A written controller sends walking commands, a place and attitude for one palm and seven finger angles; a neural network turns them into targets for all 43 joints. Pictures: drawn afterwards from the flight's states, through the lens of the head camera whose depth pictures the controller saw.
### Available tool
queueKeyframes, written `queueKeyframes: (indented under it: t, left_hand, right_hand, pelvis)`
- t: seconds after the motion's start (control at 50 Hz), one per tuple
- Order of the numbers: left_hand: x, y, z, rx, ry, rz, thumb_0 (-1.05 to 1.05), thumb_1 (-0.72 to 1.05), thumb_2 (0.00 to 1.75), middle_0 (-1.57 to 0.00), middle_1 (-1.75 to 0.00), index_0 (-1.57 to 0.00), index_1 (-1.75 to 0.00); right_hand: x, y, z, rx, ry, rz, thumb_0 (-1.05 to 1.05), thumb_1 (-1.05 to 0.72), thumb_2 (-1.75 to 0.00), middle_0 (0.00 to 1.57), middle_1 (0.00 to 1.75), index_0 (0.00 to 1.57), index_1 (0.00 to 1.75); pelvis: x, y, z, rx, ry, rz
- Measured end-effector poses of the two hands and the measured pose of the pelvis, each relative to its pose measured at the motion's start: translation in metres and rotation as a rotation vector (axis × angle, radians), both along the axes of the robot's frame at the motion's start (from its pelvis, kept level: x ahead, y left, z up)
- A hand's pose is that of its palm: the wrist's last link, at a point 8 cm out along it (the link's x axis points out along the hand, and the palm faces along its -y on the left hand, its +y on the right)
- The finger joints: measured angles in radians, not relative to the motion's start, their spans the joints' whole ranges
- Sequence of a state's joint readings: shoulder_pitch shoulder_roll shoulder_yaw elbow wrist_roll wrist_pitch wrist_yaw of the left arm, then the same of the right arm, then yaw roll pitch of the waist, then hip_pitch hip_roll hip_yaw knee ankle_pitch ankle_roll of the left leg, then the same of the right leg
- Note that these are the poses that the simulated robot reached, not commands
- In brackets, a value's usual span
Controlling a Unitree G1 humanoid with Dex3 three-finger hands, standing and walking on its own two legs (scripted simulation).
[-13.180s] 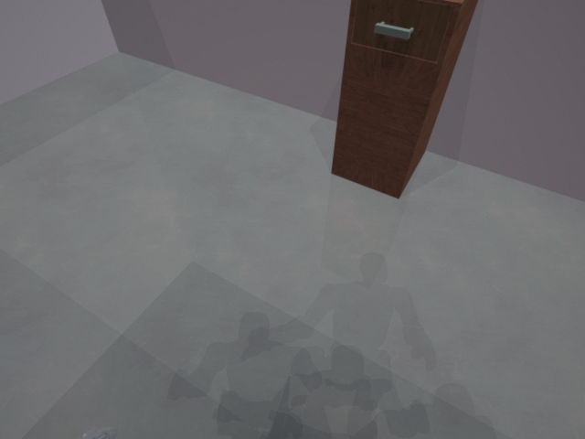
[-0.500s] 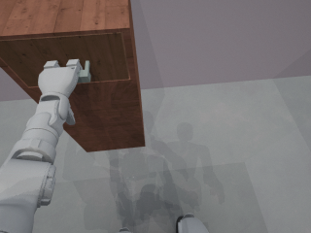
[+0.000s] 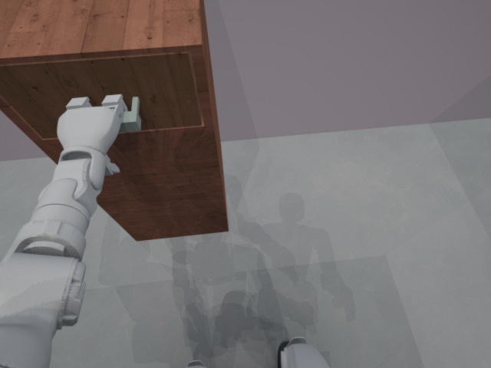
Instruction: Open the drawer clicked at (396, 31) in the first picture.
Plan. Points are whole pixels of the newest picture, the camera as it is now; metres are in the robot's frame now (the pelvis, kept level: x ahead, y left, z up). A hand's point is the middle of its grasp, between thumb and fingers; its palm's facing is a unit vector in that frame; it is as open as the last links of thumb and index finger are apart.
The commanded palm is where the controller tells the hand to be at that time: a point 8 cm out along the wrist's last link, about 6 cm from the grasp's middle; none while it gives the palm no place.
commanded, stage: close the thumb around the handle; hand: left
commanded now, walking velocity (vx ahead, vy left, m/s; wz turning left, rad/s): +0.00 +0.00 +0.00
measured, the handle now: (104, 114) +0.55 +0.23 +0.04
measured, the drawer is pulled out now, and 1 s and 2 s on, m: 0.00 0.04 0.16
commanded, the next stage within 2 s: pull the drawer open in 0.36 s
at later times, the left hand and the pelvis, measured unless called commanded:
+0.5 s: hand (105, 147) +0.49 +0.22 +0.02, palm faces -0.05 -0.01 -1.00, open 6.3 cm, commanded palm +0.46 +0.23 +0.07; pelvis +0.00 +0.00 +0.00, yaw +0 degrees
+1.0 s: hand (103, 165) +0.45 +0.22 +0.02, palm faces -0.02 -0.01 -1.00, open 6.3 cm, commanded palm +0.43 +0.22 +0.07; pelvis +0.02 +0.00 +0.01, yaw +1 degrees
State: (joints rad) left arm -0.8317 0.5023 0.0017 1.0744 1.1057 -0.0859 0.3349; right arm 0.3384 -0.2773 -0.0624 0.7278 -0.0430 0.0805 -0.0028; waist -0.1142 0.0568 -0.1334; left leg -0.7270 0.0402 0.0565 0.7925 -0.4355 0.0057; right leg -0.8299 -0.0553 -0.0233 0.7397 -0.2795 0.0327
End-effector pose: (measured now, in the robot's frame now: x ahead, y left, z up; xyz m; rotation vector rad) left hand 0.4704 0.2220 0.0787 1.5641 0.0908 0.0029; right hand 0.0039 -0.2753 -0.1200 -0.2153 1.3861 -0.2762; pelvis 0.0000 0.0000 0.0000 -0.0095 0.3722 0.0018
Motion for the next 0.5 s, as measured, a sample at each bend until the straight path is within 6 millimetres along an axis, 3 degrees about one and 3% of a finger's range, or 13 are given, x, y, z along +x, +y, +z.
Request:
queueKeyframes:
  t: [0.26, 0.5]
  left_hand:
    - [0.002, 0.0004, -0.0002, -0.005, 0.0, 0.0, 0.0, 0.66, 0.8, -0.33, -1.28, -0.35, -1.28]
    - [0.0014, 0.0002, -0.0015, -0.002, -0.002, 0.001, 0.0, 0.67, 0.8, -0.3, -1.3, -0.32, -1.3]
  right_hand:
    - [0.0016, 0.0042, 0.0004, 0.008, 0.005, -0.005, 0.0, -0.91, -0.9, 0.21, 0.3, 0.21, 0.3]
    - [0.0059, 0.0049, -0.0001, 0.008, 0.0, 0.001, 0.0, -0.91, -0.9, 0.21, 0.3, 0.21, 0.3]
  pelvis:
    - [0.0028, 0.0023, 0.0013, -0.001, -0.002, -0.004]
    - [0.0036, 0.003, 0.0008, -0.003, 0.001, 0.001]
